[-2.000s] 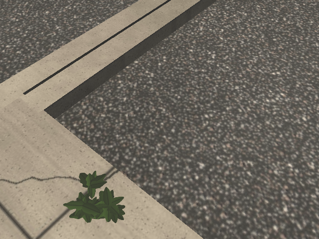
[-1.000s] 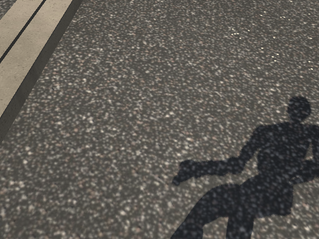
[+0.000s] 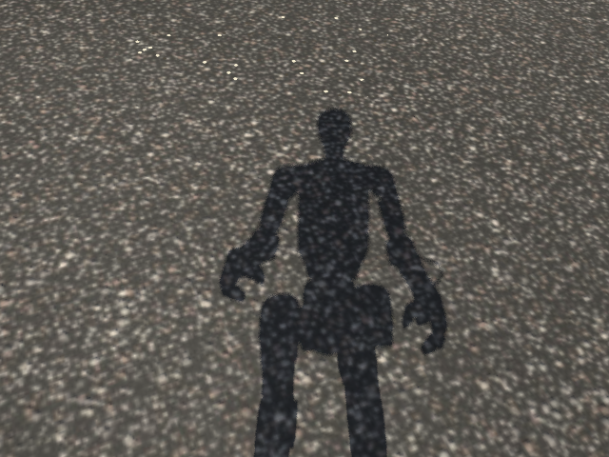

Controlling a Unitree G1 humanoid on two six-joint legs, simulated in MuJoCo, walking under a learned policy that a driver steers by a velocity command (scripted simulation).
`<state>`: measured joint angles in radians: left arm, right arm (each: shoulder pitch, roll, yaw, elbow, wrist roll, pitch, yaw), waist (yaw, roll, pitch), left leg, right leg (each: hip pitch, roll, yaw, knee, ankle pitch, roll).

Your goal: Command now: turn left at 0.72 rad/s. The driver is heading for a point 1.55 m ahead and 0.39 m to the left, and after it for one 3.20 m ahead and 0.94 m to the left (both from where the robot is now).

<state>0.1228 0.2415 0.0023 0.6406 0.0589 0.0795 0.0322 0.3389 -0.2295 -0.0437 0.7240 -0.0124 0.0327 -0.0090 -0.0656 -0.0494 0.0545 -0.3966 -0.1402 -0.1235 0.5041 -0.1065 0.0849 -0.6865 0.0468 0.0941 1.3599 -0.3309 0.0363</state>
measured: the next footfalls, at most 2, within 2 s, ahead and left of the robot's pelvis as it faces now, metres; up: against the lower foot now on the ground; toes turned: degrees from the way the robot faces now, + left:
right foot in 0.20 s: +0.11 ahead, -0.12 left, +0.00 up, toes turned +21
left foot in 0.84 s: -0.02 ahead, +0.18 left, +0.00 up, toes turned +39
